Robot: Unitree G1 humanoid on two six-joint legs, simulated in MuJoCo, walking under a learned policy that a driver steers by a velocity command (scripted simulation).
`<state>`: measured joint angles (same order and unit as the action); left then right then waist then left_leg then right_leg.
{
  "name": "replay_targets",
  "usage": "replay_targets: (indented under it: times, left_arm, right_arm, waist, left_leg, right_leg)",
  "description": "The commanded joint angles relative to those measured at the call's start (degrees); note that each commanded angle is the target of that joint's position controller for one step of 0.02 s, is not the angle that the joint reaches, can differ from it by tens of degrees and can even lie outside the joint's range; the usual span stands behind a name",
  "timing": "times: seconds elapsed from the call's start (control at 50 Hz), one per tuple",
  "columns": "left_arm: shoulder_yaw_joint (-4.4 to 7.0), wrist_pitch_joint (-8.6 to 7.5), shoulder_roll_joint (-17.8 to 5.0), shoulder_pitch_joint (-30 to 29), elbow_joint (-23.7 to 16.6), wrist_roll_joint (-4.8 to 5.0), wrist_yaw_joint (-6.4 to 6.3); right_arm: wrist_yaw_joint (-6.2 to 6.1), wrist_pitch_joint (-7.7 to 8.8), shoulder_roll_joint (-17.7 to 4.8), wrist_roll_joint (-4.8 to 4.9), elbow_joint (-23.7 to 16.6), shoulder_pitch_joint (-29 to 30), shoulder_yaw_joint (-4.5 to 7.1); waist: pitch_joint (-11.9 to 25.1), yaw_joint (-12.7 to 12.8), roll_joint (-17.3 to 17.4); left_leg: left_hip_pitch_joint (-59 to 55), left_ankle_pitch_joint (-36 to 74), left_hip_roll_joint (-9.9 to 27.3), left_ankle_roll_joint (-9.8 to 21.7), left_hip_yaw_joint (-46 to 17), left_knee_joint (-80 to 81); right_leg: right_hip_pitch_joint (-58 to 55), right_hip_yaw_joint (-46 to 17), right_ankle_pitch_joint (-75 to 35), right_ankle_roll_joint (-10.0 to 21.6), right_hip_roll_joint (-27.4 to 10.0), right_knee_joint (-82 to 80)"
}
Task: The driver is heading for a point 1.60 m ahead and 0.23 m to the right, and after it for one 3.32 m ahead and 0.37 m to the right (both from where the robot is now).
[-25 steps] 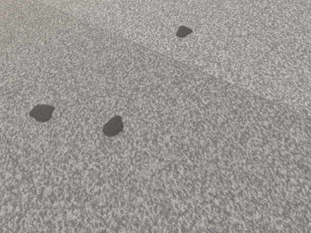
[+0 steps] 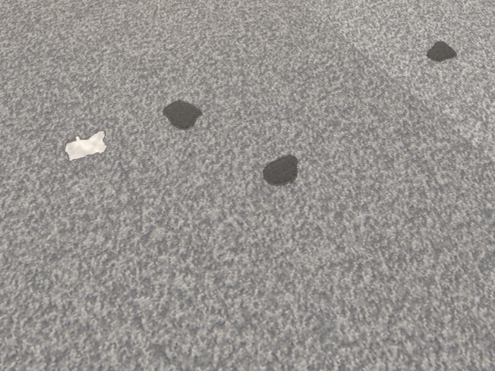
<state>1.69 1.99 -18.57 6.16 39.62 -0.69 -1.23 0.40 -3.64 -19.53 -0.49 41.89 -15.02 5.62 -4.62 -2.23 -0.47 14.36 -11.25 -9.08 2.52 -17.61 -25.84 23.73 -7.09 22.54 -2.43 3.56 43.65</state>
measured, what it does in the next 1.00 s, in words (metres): steps to the right, turning right: right foot, then left foot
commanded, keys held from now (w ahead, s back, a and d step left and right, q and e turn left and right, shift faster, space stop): shift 0.46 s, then e+shift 0.28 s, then w+e+shift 0.20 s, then w+shift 0.06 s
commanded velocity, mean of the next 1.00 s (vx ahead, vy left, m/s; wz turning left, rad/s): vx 0.10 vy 0.00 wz -0.15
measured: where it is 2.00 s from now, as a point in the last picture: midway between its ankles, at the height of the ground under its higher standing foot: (335, 216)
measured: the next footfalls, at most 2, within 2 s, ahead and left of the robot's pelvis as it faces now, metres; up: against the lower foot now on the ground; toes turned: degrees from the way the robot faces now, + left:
right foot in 0.10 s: +0.08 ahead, -0.12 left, +0.00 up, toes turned +11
left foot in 0.46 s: +0.02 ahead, +0.09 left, +0.00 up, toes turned +2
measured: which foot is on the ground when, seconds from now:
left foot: down 0.00-0.10, up 0.12-0.44, down 0.46-0.88, up 0.90-1.00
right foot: up 0.00-0.08, down 0.10-0.58, up 0.60-0.86, down 0.88-1.00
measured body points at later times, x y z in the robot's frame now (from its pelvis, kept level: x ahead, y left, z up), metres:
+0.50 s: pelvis +0.02 -0.02 +0.00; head +0.04 -0.02 +0.45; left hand +0.06 +0.25 -0.13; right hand +0.16 -0.27 -0.13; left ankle -0.02 +0.08 -0.74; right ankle +0.04 -0.12 -0.74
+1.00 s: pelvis +0.07 -0.08 -0.01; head +0.08 -0.12 +0.44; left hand +0.20 +0.19 -0.11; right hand +0.14 -0.38 -0.13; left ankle +0.04 +0.07 -0.67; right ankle +0.00 -0.13 -0.74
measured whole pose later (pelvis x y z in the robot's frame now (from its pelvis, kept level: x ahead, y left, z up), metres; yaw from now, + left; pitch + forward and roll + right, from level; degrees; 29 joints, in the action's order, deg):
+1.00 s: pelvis +0.07 -0.08 -0.01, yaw -16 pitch +0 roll +1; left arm 3.7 0.2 -17.6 19.6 45.6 -0.9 2.6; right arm 1.5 1.5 -18.5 -2.8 44.8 -9.7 2.6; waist -0.9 1.1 3.3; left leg 22.4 -22.4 3.0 0.8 1.4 -61.5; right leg 9.9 1.2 21.7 6.0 4.2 30.8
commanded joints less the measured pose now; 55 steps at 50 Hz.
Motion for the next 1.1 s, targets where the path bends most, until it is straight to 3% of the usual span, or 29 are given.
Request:
replay_targets:
  times: [0.02,0.08,0.1,0.12,0.14,0.18,0.2,0.36,0.42,0.44,0.46,0.48,0.5,0.54,0.56,0.6,0.64,0.66,0.74,0.78,0.82,0.86,0.88,0.9,0.92,0.94,0.98,1.02,1.1]
  left_arm:
    - [1.02,-1.44,-5.0,1.3,-3.6,0.28,-0.46]
    - [1.08,-2.18,-4.8,5.8,-2.3,-0.21,-1.29]
    - [1.55,-2.43,-7.8,4.7,-2.8,-0.86,-1.84]
    - [2.14,-2.08,-12.9,1.1,-4.7,-1.06,-1.65]
    - [2.49,-1.64,-12.3,4.1,-3.0,-1.06,-0.94]
    - [0.94,-1.71,-6.1,1.6,-2.6,-0.34,-0.21]
    - [0.74,-1.78,-5.5,0.6,-2.6,-0.55,-0.3]
    - [0.65,-1.88,-5.5,7.1,2.5,-0.74,-0.08]
    - [0.68,-1.21,-5.6,7.6,4.4,-0.35,0.05]
    - [0.47,-1.53,-4.9,8.6,4.9,-0.31,0.01]
    - [0.06,-2.15,-3.5,9.3,4.4,-0.01,0.29]
    - [-0.89,-2.22,-0.5,10.8,4.9,0.95,0.58]
    - [-0.65,-1.71,-1.9,9.6,6.5,0.59,0.26]
    - [0.79,-1.48,-5.6,5.6,6.0,0.67,0.46]
    - [1.21,-1.31,-6.2,5.6,5.6,0.84,0.79]
    - [1.24,-0.79,-4.3,7.5,5.5,0.61,1.02]
    - [2.2,0.4,-4.2,7.1,5.5,-0.12,1.09]
    - [2.28,0.99,-3.4,7.3,5.4,-0.18,1.32]
    - [2.1,1.84,-2.0,5.9,3.5,0.34,3.5]
    - [2.31,2.16,-3.1,3.2,1.3,0.62,4.88]
    - [2.89,2.44,-4.5,1.5,-0.4,0.46,6.37]
    - [3.07,1.74,-3.8,6.3,0.9,0.39,6.85]
    - [3.5,0.9,-3.9,13.6,3.8,0.15,6.39]
    - [5.1,-0.17,-7.6,25.2,8.0,-0.31,5.21]
    - [5.88,-1.61,-13.7,28.1,7.1,-0.18,4.82]
    - [4.92,-1.9,-10.8,23.8,5.5,-0.05,4.22]
    - [4.3,-2.76,-8.5,19.4,4.4,-0.45,2.89]
    - [3.26,-3.98,-6.4,17.0,4.3,-0.22,2.04]
    - [2.83,-6.17,-5.9,22.4,7.6,0.78,2.3]
  right_arm:
    - [-0.06,0.6,-9.4,-0.39,-4.0,1.0,2.5]
    - [-0.57,0.61,-7.8,0.22,-4.3,3.7,1.58]
    - [-0.7,0.87,-5.1,0.35,-4.3,1.0,0.71]
    - [-0.9,1.01,-2.7,0.42,-5.2,-2.2,0.01]
    - [-1.39,0.78,-8.0,-1.07,-4.0,-1.5,1.27]
    - [-0.95,0.58,-7.2,-0.84,-2.3,-0.4,1.08]
    - [-0.43,0.39,-6.2,-0.69,-1.9,-0.4,0.73]
    - [-0.58,-0.37,-2.0,0.42,0.5,4.0,-2.28]
    - [-1.6,0.4,-0.7,0.5,3.5,0.8,-3.06]
    - [-2.04,1.05,-1.8,-0.07,4.0,1.1,-3.05]
    - [-2.54,1.84,-4.6,-1.03,3.9,1.2,-2.85]
    - [-2.42,2.31,-5.4,-0.94,4.3,5.5,-3.35]
    - [-2.03,2.73,-3.0,-0.64,4.3,6.7,-3.86]
    - [-2.6,2.68,-6.5,-0.66,5.2,5.2,-2.51]
    - [-3.21,2.39,-7.9,-0.42,6.0,2.8,-1.9]
    - [-3.68,1.72,-7.2,-0.18,6.1,1.2,-1.55]
    - [-3.88,1.62,-4.5,-0.57,4.4,2.5,-2.15]
    - [-3.92,1.63,-3.9,-0.71,3.8,4.4,-2.29]
    - [-3.56,1.98,-4.9,-1.35,2.1,8.0,-2.02]
    - [-2.25,2.61,-7.7,-1.85,2.2,5.0,-0.96]
    - [-1.59,3.5,-9.6,-2.02,1.6,5.6,-0.13]
    - [-1.17,4.05,-9.8,-1.88,0.8,8.3,0.23]
    - [-1.04,4.23,-8.6,-1.94,0.4,9.5,0.01]
    - [-0.62,4.51,-4.9,-2.29,-0.8,11.3,-1.15]
    - [0.24,5.19,0.7,-1.97,-7.2,18.4,-2.97]
    - [0.59,5.99,-2.2,-2.95,-7.7,21.1,-2.81]
    - [1.94,7.79,-4.5,-1.96,-4.3,14.5,-2.42]
    - [2.53,7.21,-5.0,-3.32,-1.4,11.0,-2.46]
    - [2.83,5.54,-2.9,-2.41,-3.0,15.7,-3.38]
  waist:
    - [9.0,0.6,9.6]
    - [7.9,3.9,8.6]
    - [7.9,2.1,0.3]
    - [7.9,-0.1,-11.7]
    - [7.6,1.6,-9.0]
    - [3.8,0.5,-4.3]
    - [4.1,0.2,-6.3]
    - [5.8,3.7,-10.5]
    - [5.7,1.5,-9.1]
    - [6.6,1.7,-7.0]
    - [8.7,2.6,-1.7]
    - [6.8,5.9,5.3]
    - [5.9,4.5,4.1]
    - [3.0,2.0,6.1]
    - [2.9,1.4,8.2]
    - [3.0,0.7,11.8]
    - [1.1,0.7,7.2]
    - [0.2,2.0,4.7]
    - [1.5,2.1,8.2]
    - [4.7,-0.4,9.7]
    - [2.7,-0.1,10.3]
    - [0.4,3.7,6.7]
    - [1.1,7.2,2.5]
    - [3.0,12.3,-11.7]
    - [1.0,12.7,-24.0]
    - [-3.2,11.5,-10.0]
    - [-2.5,6.6,-2.5]
    - [-0.9,4.9,-2.9]
    - [-2.9,5.9,-2.5]
  left_leg:
    - [-6.1,20.2,13.1,6.9,-14.7,2.8]
    - [1.0,11.6,9.8,2.2,-13.5,-0.5]
    - [5.2,-3.1,5.9,-0.5,-8.8,-6.8]
    - [12.5,-20.0,-3.3,-2.7,2.5,-16.5]
    - [11.4,-22.9,-1.4,-3.0,5.5,-26.5]
    - [9.4,-16.5,1.1,-3.2,5.5,-32.8]
    - [9.0,-14.3,1.0,-3.5,6.4,-34.3]
    - [1.7,-16.4,4.1,-3.8,13.8,-11.6]
    - [-7.9,-2.3,4.7,-2.0,16.1,7.6]
    - [-13.2,4.2,7.2,-1.2,12.3,11.1]
    - [-18.3,7.9,14.1,0.1,5.1,10.8]
    - [-11.8,16.7,19.6,3.2,1.9,8.5]
    - [-7.8,14.0,19.2,3.9,4.6,7.0]
    - [-10.1,10.7,15.4,2.7,7.7,5.6]
    - [-10.9,13.1,16.7,3.7,7.7,5.3]
    - [-11.0,21.6,23.6,8.6,5.2,6.0]
    - [-8.1,29.7,30.2,14.5,4.0,7.7]
    - [-7.0,28.4,29.2,13.7,6.9,7.9]
    - [-9.3,25.4,24.0,8.3,16.4,5.4]
    - [-9.7,-1.8,25.7,7.5,15.2,10.1]
    - [-6.8,-23.7,27.0,6.6,13.6,13.8]
    - [-0.1,-29.3,26.4,4.8,17.2,10.8]
    - [6.3,-28.8,23.9,3.4,21.6,2.5]
    - [15.9,-21.5,17.5,0.8,29.8,-21.2]
    - [37.9,-26.1,5.6,-2.0,24.8,-37.9]
    - [43.2,-20.9,10.5,-1.6,15.2,-43.1]
    - [37.2,-7.4,14.3,-1.5,15.3,-39.7]
    - [31.5,-1.2,14.9,-2.5,16.7,-35.6]
    - [33.9,4.7,13.8,-3.1,20.8,-31.0]
  right_leg:
    - [-3.4,2.1,-1.0,1.1,1.6,-5.3]
    - [-16.1,2.1,-9.9,2.7,0.0,-22.3]
    - [-19.6,-7.6,-6.8,4.8,-8.8,-28.7]
    - [-20.8,-24.7,-8.5,10.1,-22.6,-32.6]
    - [-15.3,-26.9,-13.5,15.5,-24.5,-30.3]
    - [-10.6,-16.2,-16.8,14.3,-18.1,-28.8]
    - [-11.1,-11.9,-18.7,12.9,-15.0,-28.2]
    - [-17.9,-7.3,-28.7,13.3,-13.2,-24.6]
    - [-15.1,-6.4,-33.2,10.8,-12.0,-21.1]
    - [-11.9,-6.4,-31.8,8.5,-11.8,-20.4]
    - [-8.1,-4.4,-25.7,6.1,-10.1,-18.1]
    - [-9.2,-0.5,-12.8,4.9,-5.4,-21.8]
    - [-14.5,-0.5,-10.5,4.9,-5.2,-22.6]
    - [-8.5,-1.1,-17.1,5.3,-3.3,-16.5]
    - [-5.8,0.2,-17.2,5.3,-2.2,-12.0]
    - [-0.5,4.1,-1.7,4.9,-0.3,-1.0]
    - [4.4,6.3,12.3,4.1,-2.1,17.2]
    - [4.6,5.9,10.8,3.5,-3.9,18.4]
    - [1.2,8.7,3.9,2.0,-5.0,6.6]
    - [-2.9,11.0,3.5,3.6,-5.1,1.3]
    - [-5.3,13.2,4.8,5.3,-4.4,-2.6]
    - [-13.5,15.9,2.3,7.5,-2.6,-9.6]
    - [-22.8,15.4,2.4,9.2,-0.8,-13.1]
    - [-33.2,1.7,12.9,12.8,-6.0,-21.4]
    - [-36.5,-38.8,31.4,21.0,-21.4,-35.7]
    - [-33.2,-38.6,27.2,22.1,-23.4,-36.5]
    - [-29.0,-25.8,15.7,19.5,-19.1,-35.1]
    - [-27.2,-17.0,6.4,16.2,-13.8,-37.4]
    - [-27.2,-9.0,-10.9,15.2,-10.7,-39.3]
